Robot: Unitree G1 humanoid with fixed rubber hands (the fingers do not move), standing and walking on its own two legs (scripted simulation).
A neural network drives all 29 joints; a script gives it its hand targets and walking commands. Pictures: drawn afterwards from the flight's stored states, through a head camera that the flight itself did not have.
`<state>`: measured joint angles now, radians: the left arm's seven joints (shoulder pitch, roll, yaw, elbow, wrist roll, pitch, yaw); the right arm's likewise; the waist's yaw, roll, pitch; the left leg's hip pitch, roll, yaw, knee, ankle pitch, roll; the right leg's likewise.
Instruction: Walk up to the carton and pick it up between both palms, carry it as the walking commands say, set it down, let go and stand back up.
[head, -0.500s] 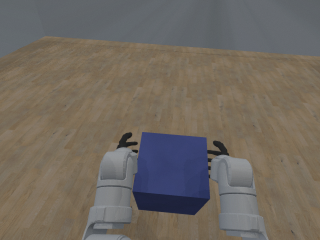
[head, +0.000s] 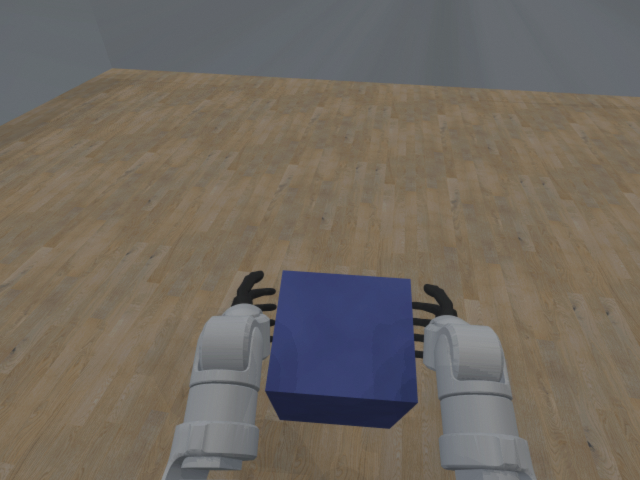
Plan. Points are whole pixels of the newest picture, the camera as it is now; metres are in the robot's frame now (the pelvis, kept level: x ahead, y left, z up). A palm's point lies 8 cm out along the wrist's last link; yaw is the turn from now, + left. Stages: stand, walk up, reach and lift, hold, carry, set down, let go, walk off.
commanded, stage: carry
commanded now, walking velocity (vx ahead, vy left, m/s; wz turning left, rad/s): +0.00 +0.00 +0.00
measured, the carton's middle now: (339, 355) +0.33 +0.00 -0.01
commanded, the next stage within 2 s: hold in 1.48 s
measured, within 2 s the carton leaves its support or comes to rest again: neither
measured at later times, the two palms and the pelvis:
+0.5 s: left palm (240, 317) +0.32 +0.13 +0.07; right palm (436, 328) +0.32 -0.12 +0.07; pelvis +0.02 +0.01 +0.00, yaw +0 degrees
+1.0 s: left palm (248, 307) +0.35 +0.13 +0.06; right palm (435, 316) +0.35 -0.13 +0.06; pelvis +0.05 +0.01 +0.01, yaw +0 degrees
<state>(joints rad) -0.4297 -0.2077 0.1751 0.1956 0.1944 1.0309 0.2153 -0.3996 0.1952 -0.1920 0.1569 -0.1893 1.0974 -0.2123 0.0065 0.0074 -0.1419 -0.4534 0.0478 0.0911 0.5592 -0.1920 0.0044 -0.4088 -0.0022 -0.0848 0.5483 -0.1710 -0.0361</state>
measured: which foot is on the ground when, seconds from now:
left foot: down 0.00-1.00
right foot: down 0.00-1.00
